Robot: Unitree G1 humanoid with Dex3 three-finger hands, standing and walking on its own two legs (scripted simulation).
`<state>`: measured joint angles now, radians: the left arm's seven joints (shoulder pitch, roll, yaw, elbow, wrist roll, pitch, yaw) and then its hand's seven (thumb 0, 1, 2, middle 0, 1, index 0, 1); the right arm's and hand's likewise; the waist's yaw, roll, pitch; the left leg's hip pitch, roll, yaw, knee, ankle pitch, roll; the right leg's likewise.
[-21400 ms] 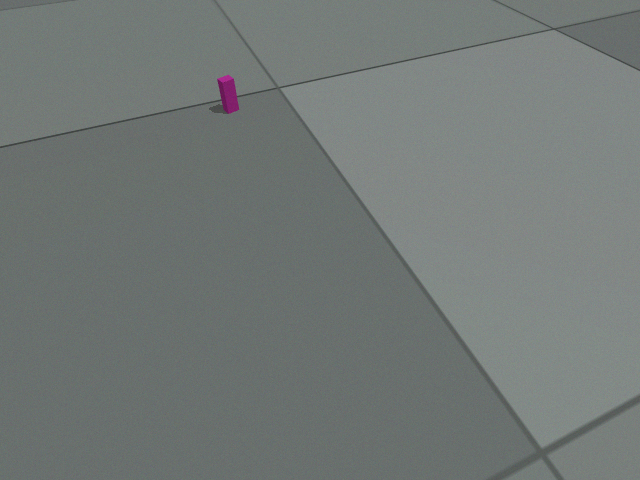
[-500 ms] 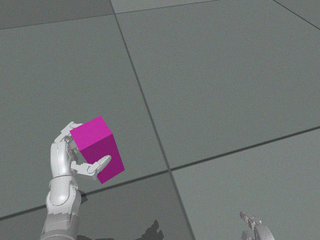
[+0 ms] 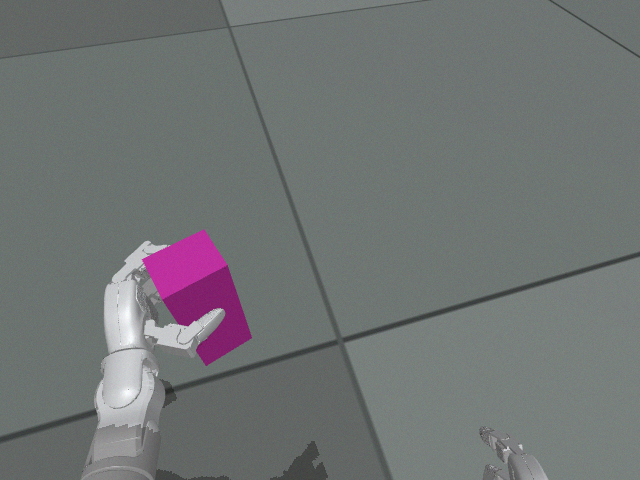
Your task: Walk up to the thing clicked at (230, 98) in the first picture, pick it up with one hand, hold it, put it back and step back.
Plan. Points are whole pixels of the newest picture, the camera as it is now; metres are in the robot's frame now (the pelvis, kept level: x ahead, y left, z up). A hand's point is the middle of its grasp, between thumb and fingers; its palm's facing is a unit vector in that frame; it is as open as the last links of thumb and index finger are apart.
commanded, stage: hold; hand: left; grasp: from the side
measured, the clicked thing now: (205, 304) +0.34 +0.15 +0.03
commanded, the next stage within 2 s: crouch in 0.60 s
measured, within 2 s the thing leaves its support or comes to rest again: neither
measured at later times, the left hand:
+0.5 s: hand (183, 303) +0.33 +0.17 +0.06, palm faces +0.19 -0.98 -0.01, open 10.0 cm
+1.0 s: hand (191, 319) +0.33 +0.17 +0.00, palm faces +0.26 -0.97 +0.01, open 10.0 cm
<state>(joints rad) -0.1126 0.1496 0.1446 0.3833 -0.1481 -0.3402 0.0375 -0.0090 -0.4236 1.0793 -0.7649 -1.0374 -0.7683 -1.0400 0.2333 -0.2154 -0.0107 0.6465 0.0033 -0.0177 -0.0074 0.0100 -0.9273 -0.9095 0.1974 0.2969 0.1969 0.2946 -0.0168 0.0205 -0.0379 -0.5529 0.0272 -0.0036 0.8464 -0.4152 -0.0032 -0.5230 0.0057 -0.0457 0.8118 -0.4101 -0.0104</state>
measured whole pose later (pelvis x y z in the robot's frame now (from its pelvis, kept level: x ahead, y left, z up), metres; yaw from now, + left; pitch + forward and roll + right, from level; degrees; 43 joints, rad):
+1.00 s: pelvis -0.01 -0.01 -0.02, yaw +0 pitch +12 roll -1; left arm -0.18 0.14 0.20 0.55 -0.14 -0.47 0.06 -0.01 -0.46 1.10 -0.79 -1.02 -0.80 -1.02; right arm 0.20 -0.22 -0.02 0.65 -0.02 -0.04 0.01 0.01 -0.91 -0.91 0.20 0.30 0.20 0.29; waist -0.03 0.00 -0.05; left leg -0.73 0.03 -0.02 0.97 -0.44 -0.01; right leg -0.70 0.00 -0.06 0.95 -0.45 -0.02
